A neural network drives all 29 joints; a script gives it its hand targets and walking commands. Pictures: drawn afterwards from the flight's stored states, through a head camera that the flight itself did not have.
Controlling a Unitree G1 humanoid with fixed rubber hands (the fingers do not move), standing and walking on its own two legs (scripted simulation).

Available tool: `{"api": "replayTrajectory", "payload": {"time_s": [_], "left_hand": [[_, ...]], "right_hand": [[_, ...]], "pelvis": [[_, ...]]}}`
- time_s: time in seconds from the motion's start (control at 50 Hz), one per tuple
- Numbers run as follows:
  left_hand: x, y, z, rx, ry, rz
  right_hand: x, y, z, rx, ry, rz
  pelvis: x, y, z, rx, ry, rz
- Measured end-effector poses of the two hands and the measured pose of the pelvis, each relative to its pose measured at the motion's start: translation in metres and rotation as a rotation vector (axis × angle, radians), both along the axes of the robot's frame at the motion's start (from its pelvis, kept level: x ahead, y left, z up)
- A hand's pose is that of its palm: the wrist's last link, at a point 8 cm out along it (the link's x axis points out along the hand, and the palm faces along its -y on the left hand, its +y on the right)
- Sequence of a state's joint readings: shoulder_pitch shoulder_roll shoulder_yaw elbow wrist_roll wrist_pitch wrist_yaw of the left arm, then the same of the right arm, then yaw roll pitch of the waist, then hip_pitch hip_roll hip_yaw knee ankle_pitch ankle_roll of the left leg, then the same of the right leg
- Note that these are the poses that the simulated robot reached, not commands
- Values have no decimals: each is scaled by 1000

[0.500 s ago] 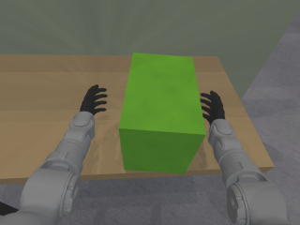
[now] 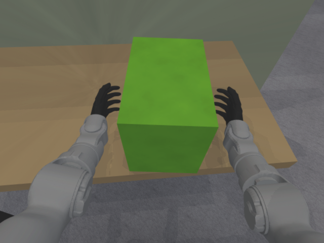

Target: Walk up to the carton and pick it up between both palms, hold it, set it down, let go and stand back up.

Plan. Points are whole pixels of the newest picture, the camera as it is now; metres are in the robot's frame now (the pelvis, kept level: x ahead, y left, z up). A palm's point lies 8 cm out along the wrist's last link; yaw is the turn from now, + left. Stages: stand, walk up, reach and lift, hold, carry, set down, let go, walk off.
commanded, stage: reach and lift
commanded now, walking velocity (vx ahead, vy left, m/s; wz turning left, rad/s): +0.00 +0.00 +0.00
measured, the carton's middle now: (165, 106) +0.48 -0.02 +0.05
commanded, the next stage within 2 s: none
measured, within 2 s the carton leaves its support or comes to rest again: leaves its support in 1.98 s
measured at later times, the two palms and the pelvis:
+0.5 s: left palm (108, 115) +0.44 +0.13 +0.06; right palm (216, 125) +0.41 -0.15 +0.06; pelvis +0.01 +0.00 +0.02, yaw +1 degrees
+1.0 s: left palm (107, 116) +0.44 +0.13 +0.06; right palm (216, 126) +0.41 -0.15 +0.06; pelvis +0.03 +0.01 +0.03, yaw +0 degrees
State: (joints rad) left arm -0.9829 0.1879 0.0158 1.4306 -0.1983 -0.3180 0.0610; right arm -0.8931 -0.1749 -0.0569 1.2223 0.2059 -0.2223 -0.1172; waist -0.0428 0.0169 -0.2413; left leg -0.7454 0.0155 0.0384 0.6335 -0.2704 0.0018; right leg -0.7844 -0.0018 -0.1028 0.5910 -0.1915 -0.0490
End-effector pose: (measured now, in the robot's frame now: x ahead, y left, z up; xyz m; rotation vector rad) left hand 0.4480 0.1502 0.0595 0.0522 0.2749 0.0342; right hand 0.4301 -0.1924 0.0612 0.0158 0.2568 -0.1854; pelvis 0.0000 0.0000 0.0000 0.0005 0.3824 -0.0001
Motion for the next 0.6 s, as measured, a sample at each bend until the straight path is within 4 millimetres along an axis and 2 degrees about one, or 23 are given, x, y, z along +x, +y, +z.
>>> {"api": "replayTrajectory", "payload": {"time_s": [0.22, 0.4, 0.5, 0.6], "left_hand": [[4, -21, 1, -29, -33, -28], [3, -22, 2, -8, -28, -13], [-7, -21, 1, 2, -41, -11], [-10, -20, 2, 6, -37, -11]], "right_hand": [[4, 37, -2, 23, -6, 26], [-5, 42, -2, -6, -27, -13], [-19, 45, -5, -24, -59, -24], [-21, 45, -4, -47, -62, -12]], "pelvis": [[-5, -4, -1, 5, 5, 16], [0, -3, 12, 2, -56, 20], [9, 0, 21, -2, -121, 23], [19, 3, 25, -4, -163, 16]]}}
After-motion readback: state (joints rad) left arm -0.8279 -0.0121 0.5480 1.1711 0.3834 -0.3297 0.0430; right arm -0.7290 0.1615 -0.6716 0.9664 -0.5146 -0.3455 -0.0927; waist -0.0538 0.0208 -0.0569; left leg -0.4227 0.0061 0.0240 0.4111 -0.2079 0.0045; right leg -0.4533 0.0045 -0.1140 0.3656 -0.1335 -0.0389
